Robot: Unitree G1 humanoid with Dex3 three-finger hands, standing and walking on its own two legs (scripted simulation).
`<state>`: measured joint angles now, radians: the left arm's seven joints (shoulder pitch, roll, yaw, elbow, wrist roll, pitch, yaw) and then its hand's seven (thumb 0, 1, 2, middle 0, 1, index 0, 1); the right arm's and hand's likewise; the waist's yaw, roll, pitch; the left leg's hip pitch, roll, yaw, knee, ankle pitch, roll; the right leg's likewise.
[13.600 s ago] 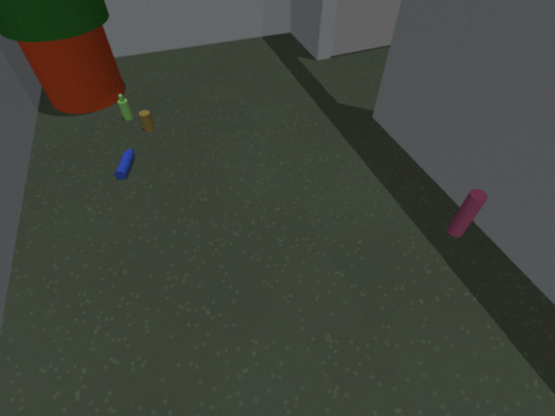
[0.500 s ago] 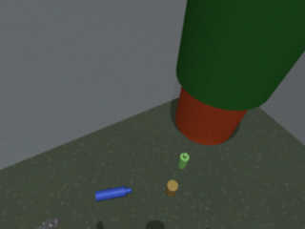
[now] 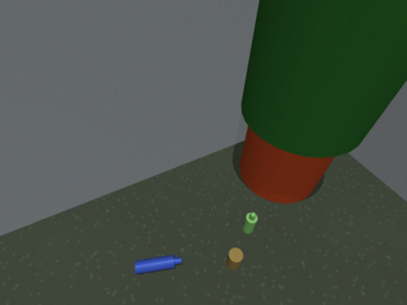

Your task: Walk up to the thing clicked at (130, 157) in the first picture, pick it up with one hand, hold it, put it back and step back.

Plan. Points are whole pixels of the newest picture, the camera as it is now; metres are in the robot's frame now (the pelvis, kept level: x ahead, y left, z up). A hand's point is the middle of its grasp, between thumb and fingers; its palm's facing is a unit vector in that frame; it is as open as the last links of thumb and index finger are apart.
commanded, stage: walk up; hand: left
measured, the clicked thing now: (159, 263) +0.43 +0.21 -0.75
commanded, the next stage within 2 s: stand in 0.78 s
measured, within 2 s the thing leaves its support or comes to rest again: neither
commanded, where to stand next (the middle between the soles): +0.04 -0.01 m, yaw +0 degrees
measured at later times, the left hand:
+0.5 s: hand out of the picture +0.09 +0.26 -0.16, palm faces +0.02 -0.94 -0.33, open 7.4 cm
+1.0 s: hand out of the picture +0.10 +0.25 -0.15, palm faces +0.01 -0.94 -0.33, open 7.4 cm
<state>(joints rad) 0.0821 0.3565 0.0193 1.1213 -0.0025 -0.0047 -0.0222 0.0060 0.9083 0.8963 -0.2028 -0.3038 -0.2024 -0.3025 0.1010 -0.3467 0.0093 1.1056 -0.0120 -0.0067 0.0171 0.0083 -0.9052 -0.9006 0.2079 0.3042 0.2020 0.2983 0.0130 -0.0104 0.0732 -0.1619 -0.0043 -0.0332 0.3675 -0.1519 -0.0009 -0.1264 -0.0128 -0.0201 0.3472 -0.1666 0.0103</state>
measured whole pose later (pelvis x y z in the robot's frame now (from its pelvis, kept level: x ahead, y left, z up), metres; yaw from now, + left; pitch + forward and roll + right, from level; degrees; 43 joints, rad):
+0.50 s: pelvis +0.01 +0.00 +0.00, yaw +1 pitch -2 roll +0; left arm 0.08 0.35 0.02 1.15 0.00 -0.01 -0.01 0.01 0.91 0.90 -0.20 -0.30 -0.20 -0.30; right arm 0.07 -0.34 0.00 1.12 -0.01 -0.01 0.01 0.01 -0.91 -0.90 0.21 0.30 0.20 0.30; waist 0.01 0.00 0.07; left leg -0.16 -0.01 -0.05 0.35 -0.16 0.00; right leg -0.12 -0.02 -0.03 0.32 -0.18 0.01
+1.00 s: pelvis +0.02 -0.01 +0.00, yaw +1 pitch -2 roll +0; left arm 0.09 0.34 0.01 1.15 0.01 -0.01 -0.02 0.01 0.91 0.90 -0.20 -0.30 -0.20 -0.30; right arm 0.10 -0.35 0.01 1.13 -0.02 -0.01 0.01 0.01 -0.91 -0.90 0.21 0.30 0.20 0.30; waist 0.00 0.00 0.05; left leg -0.13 -0.01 -0.05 0.32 -0.16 -0.01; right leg -0.09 -0.02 -0.04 0.31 -0.19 0.01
